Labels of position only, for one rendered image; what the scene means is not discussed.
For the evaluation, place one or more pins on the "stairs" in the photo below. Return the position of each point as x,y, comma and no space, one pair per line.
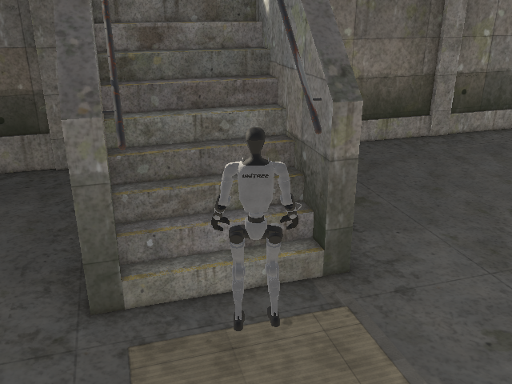
193,78

